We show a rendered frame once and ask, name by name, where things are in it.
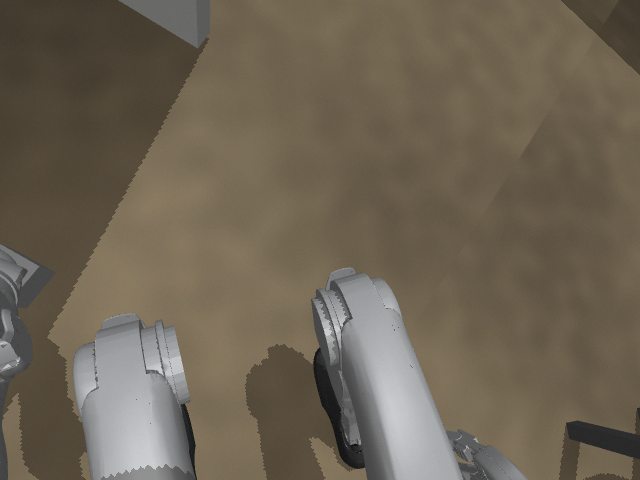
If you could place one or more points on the left robot arm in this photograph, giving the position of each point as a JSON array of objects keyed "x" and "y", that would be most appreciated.
[{"x": 16, "y": 350}]

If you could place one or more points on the right robot foot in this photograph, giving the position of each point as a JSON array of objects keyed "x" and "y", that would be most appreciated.
[{"x": 352, "y": 455}]

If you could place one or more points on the right robot hand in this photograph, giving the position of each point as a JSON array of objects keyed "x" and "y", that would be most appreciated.
[{"x": 489, "y": 463}]

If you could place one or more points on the cube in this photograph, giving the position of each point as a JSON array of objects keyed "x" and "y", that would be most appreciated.
[{"x": 34, "y": 281}]

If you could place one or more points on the left robot foot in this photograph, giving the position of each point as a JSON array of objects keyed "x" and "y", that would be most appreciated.
[{"x": 190, "y": 436}]

